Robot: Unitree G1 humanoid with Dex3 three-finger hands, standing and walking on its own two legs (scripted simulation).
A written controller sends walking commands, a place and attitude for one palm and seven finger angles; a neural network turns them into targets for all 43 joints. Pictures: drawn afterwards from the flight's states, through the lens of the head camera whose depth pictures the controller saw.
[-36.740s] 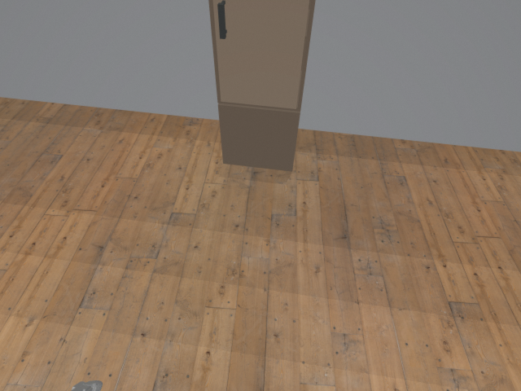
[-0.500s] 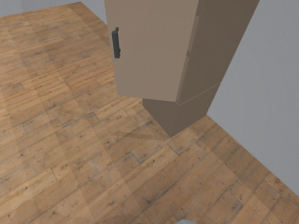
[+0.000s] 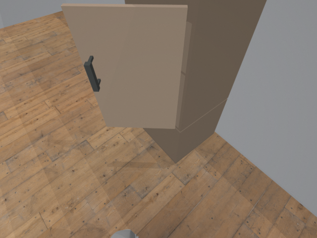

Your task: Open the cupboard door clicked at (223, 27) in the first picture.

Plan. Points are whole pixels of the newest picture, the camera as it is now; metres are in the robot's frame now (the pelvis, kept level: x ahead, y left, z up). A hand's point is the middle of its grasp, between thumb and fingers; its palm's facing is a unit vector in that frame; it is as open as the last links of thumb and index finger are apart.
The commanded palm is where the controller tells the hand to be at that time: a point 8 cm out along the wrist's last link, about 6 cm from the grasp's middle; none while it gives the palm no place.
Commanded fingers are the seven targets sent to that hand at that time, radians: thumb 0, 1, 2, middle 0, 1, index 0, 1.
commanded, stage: come to a stop and stand still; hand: left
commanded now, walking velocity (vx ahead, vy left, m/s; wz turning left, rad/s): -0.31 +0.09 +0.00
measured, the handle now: (93, 74) +0.64 +0.27 +0.02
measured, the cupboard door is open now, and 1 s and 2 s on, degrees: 49 49 49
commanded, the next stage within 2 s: look again from close up in 1.22 s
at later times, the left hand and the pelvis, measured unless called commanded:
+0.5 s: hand out of the picture +0.08 +0.20 -0.18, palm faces +0.04 -0.96 -0.28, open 7.4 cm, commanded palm none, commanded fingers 0.00 0.90 0.90 -0.20 -0.30 -0.20 -0.30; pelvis +0.03 +0.00 -0.02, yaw -1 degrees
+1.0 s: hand out of the picture +0.06 +0.20 -0.18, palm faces -0.01 -0.98 -0.22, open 7.4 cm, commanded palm none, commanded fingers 0.00 0.90 0.90 -0.20 -0.30 -0.20 -0.30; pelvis +0.03 +0.02 -0.01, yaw -1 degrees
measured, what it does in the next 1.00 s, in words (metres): steps on the spot: left foot, then right foot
